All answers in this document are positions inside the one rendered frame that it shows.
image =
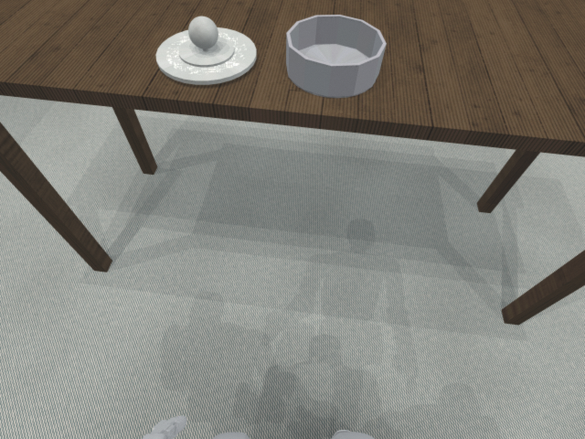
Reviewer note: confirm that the table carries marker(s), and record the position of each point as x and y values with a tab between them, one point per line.
498	73

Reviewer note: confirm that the lid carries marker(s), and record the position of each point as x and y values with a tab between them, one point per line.
233	55

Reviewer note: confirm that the knob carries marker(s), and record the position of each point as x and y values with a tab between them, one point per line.
203	32

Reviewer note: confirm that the pot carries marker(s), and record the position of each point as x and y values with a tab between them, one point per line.
334	56

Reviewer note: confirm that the robot left hand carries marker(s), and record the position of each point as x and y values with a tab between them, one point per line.
167	429

